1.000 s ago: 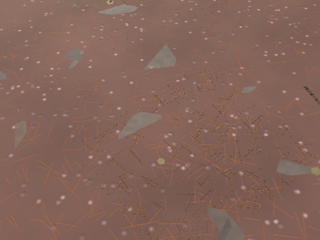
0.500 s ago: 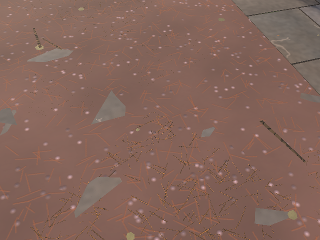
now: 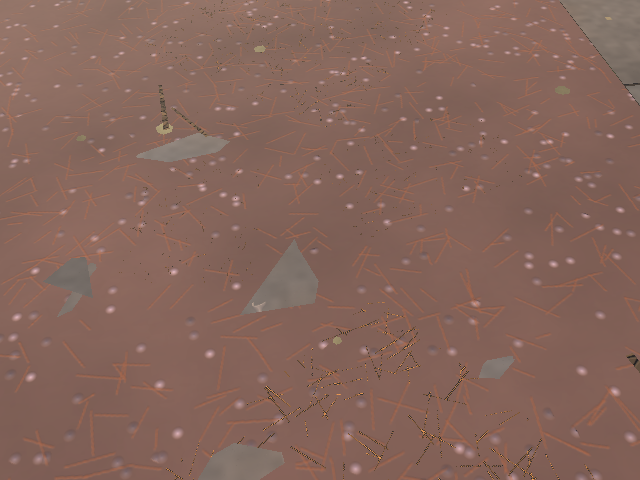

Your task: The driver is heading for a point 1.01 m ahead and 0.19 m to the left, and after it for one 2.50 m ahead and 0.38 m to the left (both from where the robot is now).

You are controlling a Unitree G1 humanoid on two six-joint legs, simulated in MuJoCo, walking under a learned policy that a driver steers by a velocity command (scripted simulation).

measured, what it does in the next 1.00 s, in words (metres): walks ahead, turning left: left foot, then right foot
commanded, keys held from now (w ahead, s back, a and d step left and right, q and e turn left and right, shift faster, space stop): w+q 0.58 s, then w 0.06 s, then w+e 0.36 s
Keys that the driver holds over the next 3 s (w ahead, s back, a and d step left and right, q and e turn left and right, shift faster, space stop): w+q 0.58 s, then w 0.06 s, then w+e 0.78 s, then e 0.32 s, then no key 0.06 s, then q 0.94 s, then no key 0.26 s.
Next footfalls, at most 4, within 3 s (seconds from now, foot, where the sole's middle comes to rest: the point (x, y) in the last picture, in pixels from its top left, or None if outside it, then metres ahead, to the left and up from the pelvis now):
0.34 left None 0.31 0.18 -0.78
0.84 right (306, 406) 0.65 0.09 -0.78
1.34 left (201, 324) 0.87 0.35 -0.78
1.80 right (307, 265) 1.05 0.09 -0.78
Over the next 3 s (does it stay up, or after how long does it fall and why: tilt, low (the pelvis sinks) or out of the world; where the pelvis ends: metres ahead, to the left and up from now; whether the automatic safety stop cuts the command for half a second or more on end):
stays up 0.98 0.22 0.00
